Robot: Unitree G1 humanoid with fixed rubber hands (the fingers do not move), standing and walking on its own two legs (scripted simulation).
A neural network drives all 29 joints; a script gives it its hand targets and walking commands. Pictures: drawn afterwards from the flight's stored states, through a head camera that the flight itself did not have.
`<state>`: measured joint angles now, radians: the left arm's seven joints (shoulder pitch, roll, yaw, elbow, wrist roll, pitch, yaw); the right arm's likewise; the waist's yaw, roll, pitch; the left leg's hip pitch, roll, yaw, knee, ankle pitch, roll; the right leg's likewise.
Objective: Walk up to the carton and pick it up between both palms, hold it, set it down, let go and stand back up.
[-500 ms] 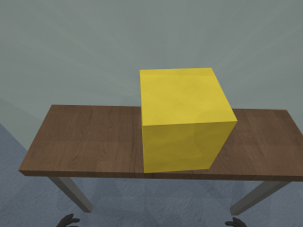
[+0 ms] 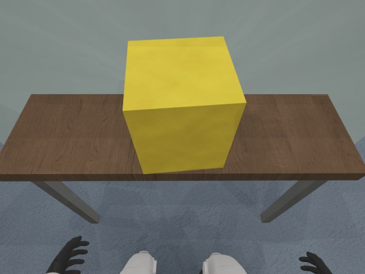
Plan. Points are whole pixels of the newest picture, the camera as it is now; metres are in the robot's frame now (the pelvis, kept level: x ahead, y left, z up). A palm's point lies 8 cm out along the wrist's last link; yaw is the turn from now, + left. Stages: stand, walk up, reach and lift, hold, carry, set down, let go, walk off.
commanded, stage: walk up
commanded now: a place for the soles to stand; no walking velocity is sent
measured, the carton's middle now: (180, 110) +0.46 +0.00 +0.06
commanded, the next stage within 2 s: reach and lift in 2.00 s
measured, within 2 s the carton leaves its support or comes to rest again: neither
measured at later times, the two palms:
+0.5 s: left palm out of the picture +0.00 +0.24 -0.09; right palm out of the picture +0.06 -0.26 -0.08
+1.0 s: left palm out of the picture +0.03 +0.25 -0.09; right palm out of the picture +0.07 -0.26 -0.09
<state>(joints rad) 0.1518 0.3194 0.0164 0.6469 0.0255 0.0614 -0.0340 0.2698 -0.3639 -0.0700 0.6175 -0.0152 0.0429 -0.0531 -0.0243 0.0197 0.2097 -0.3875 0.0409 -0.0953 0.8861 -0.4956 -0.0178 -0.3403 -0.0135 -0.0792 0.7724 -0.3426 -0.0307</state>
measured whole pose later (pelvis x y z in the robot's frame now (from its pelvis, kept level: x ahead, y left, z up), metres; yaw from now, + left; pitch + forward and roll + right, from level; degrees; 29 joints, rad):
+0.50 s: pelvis -0.03 -0.02 +0.03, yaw +4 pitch -2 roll +0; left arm 0.34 0.27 0.00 0.77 0.00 0.03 -0.02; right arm 0.36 -0.24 -0.01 0.70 -0.01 -0.01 0.00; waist 0.03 0.01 0.03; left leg -0.20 -0.02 -0.03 0.54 -0.31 0.01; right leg -0.28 -0.01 -0.14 0.51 -0.19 -0.06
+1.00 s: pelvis +0.00 -0.01 +0.02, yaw +3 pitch -2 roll -1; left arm 0.35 0.27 0.00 0.78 0.02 0.00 -0.02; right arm 0.38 -0.26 0.01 0.73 -0.01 -0.02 -0.01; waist 0.01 0.01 0.02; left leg -0.16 -0.02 -0.02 0.57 -0.37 0.03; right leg -0.26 -0.01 -0.13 0.55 -0.26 -0.04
